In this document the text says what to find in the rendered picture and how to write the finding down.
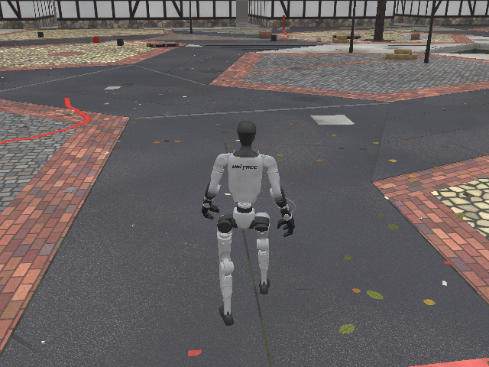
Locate left robot forearm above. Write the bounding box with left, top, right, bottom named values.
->
left=202, top=182, right=215, bottom=208

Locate left robot hand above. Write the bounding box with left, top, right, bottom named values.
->
left=202, top=205, right=219, bottom=219

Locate right robot upper arm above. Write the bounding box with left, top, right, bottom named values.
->
left=261, top=154, right=282, bottom=198

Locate robot left foot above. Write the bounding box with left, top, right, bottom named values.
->
left=219, top=305, right=234, bottom=326

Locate right robot hand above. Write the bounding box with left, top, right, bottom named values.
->
left=277, top=217, right=295, bottom=237

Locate right robot forearm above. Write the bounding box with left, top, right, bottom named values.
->
left=275, top=186, right=292, bottom=221

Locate left robot upper arm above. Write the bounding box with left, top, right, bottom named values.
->
left=208, top=153, right=230, bottom=194

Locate humanoid robot head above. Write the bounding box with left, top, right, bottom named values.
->
left=233, top=121, right=259, bottom=158

